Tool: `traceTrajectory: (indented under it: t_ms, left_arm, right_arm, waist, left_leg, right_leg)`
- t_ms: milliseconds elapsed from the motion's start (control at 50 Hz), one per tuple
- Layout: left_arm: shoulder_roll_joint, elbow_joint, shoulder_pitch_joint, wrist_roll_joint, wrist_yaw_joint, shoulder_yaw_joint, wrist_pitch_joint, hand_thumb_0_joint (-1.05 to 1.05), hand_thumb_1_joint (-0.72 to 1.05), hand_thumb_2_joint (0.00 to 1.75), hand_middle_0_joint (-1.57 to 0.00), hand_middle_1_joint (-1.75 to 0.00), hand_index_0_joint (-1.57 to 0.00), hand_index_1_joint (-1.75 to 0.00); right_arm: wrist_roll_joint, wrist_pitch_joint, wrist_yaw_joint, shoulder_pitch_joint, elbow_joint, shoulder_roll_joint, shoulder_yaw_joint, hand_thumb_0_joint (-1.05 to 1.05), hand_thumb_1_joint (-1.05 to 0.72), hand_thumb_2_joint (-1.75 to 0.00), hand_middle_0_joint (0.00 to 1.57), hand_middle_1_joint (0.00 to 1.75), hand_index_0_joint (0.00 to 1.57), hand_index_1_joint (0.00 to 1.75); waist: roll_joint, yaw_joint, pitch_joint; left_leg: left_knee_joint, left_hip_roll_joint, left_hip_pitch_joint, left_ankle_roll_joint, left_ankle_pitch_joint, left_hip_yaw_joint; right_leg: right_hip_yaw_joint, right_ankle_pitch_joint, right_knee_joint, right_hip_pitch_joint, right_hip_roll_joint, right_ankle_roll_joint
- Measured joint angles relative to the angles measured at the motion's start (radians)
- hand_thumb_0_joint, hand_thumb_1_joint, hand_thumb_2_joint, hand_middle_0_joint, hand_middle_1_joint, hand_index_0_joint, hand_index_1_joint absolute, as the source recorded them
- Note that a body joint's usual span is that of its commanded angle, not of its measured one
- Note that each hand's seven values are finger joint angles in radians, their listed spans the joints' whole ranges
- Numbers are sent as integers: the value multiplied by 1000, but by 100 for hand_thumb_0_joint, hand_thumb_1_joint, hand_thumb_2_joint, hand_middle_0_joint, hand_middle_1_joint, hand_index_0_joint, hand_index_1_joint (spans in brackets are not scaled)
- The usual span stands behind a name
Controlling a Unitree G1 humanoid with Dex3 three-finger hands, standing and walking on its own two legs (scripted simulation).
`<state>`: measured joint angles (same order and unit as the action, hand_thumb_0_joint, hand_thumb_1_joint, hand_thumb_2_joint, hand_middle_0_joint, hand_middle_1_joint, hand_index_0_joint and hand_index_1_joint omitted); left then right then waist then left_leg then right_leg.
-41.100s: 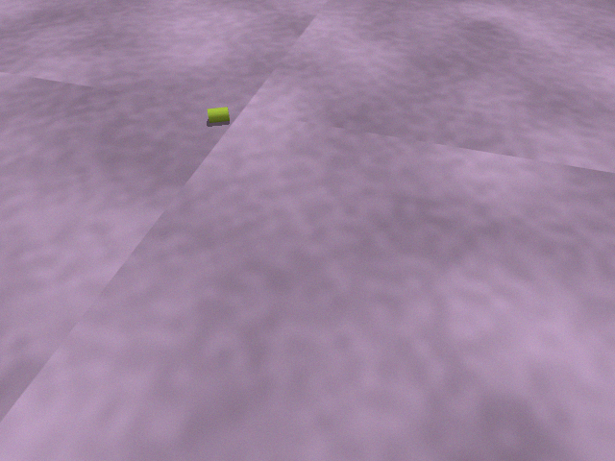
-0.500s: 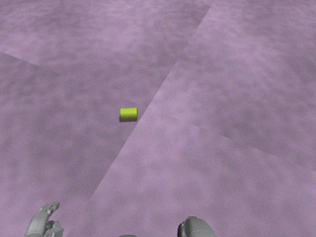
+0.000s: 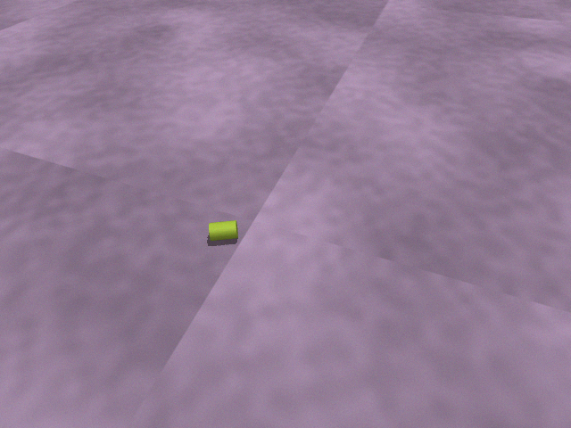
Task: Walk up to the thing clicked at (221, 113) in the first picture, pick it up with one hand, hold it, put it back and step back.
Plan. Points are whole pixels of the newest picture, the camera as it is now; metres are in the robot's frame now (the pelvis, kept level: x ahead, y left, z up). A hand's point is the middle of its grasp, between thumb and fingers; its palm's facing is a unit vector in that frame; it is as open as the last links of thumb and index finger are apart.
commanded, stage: step back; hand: left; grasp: from above
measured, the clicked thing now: (223, 230) +1.06 +0.34 -0.72
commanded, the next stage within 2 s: stand in 0.78 s
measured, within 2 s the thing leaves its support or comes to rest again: neither
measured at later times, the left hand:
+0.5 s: hand out of the picture +0.11 +0.25 -0.13, palm faces +0.05 -0.92 -0.39, open 7.3 cm
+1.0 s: hand out of the picture +0.11 +0.27 -0.14, palm faces +0.06 -0.95 -0.32, open 7.4 cm
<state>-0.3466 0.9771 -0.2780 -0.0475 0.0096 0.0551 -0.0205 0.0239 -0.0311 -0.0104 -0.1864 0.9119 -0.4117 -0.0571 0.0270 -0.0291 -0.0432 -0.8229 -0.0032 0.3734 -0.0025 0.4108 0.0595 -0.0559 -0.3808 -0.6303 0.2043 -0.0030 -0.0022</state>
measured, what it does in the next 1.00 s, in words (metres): steps on the spot: left foot, then right foot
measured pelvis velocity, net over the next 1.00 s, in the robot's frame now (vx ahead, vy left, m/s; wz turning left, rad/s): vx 0.05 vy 0.01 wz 0.07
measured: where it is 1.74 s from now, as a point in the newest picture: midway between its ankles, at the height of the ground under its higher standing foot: outside the picture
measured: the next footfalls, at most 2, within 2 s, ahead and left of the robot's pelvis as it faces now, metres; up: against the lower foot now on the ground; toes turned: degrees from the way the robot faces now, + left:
left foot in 0.08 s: +0.04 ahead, +0.13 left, +0.00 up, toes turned +0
right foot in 0.38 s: +0.09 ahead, -0.13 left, +0.00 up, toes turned +0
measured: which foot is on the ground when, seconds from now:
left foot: up 0.00-0.06, down 0.08-0.40, up 0.42-0.64, down 0.66-1.00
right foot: down 0.00-0.12, up 0.14-0.36, down 0.38-1.00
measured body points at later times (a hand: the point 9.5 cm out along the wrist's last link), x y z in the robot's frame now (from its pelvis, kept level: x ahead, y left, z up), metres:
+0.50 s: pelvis +0.02 -0.02 +0.00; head +0.03 -0.03 +0.45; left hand +0.11 +0.30 -0.10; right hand +0.07 -0.33 -0.13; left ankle +0.00 +0.12 -0.70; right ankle +0.05 -0.13 -0.72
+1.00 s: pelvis +0.05 +0.01 +0.02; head +0.06 +0.02 +0.47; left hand +0.11 +0.32 -0.12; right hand +0.18 -0.27 -0.10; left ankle +0.03 +0.13 -0.72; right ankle +0.05 -0.13 -0.72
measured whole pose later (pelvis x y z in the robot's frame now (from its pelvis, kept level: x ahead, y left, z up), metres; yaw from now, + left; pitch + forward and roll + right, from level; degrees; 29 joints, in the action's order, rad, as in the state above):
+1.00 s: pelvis +0.05 +0.01 +0.02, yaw +4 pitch -2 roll +0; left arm -0.35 1.11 -0.09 0.00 0.01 0.00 0.00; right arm 0.01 0.03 0.00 -0.07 1.08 -0.33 0.00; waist -0.02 -0.02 -0.08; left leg -0.42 0.00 0.14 0.00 0.24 -0.01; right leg 0.04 -0.23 -0.41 0.14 -0.06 0.04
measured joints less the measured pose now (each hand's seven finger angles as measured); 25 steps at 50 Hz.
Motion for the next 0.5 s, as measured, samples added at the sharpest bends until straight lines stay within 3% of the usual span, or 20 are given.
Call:
traceTrajectory:
  t_ms: [60, 100, 140, 200, 300, 340, 400, 440, 500]
  left_arm:
    - [0, -6, 16, -1, 7, 1, 11, 1, 90, 89, -21, -30, -21, -30]
    - [-15, -15, 39, 0, 11, 4, 12, 1, 90, 89, -21, -30, -21, -30]
    - [-33, -18, 47, 8, 8, 7, 8, 1, 90, 89, -21, -30, -21, -30]
    - [-46, -2, 65, 15, 6, 9, 2, 1, 91, 89, -21, -30, -21, -30]
    - [-75, -18, 92, 24, 14, 22, 17, 1, 91, 89, -20, -30, -21, -30]
    - [-75, -22, 106, 26, 13, 24, 23, 1, 91, 89, -20, -30, -21, -30]
    - [-63, -21, 126, 25, 2, 25, 40, 1, 91, 89, -20, -30, -20, -30]
    - [-39, -19, 135, 19, -4, 17, 45, 1, 91, 89, -20, -30, -20, -30]
    - [-11, -15, 140, 16, 1, 0, 39, 1, 91, 89, -20, -30, -21, -30]
  right_arm:
    - [2, 9, -5, -43, 36, -6, -1, 1, -90, -90, 20, 30, 20, 30]
    - [4, 19, -6, -55, 65, 12, -1, 1, -90, -90, 20, 30, 20, 30]
    - [11, 36, -7, -62, 78, 41, 1, 1, -90, -90, 20, 30, 20, 30]
    - [15, 58, -15, -90, 71, 61, 3, 1, -90, -90, 20, 30, 21, 30]
    - [19, 71, -12, -115, 66, 66, 6, 1, -90, -90, 21, 30, 21, 30]
    - [16, 64, -9, -117, 64, 54, 7, 1, -90, -90, 21, 30, 21, 30]
    - [1, 41, 3, -108, 67, 30, 11, 1, -90, -90, 21, 30, 21, 30]
    - [-7, 25, 17, -96, 74, 22, 13, 1, -90, -90, 21, 30, 21, 30]
    - [-7, 19, 22, -79, 81, 21, 17, 1, -90, -90, 20, 30, 20, 30]
  waist:
    - [12, 11, 12]
    - [-18, 11, -8]
    - [-63, 3, -24]
    - [-52, 32, -20]
    - [-54, 50, -35]
    - [-45, 58, -43]
    - [-17, 58, -49]
    - [9, 59, -43]
    - [1, 43, -23]
  left_leg:
    - [101, -1, -72, -4, 22, -12]
    - [200, 25, -119, 1, -70, -31]
    - [241, 51, -146, 10, -104, -62]
    - [262, 32, -150, 28, -109, -45]
    - [306, 7, -176, 7, -127, -37]
    - [286, -2, -174, -4, -113, -29]
    - [192, -25, -147, -22, -55, -14]
    - [102, -15, -113, -7, 5, 36]
    - [1, 15, -74, 0, 102, 18]
  right_leg:
    - [26, 3, 1, 16, -15, 16]
    - [24, -6, -22, 25, -46, 28]
    - [-8, -28, -75, 46, -67, 6]
    - [23, -115, -217, 107, -29, -17]
    - [61, -87, -181, 150, -32, -26]
    - [68, -42, -88, 129, -30, -26]
    - [87, 132, 41, 81, -9, -16]
    - [108, 112, 20, 77, 1, -12]
    - [103, 87, 12, 68, -20, -17]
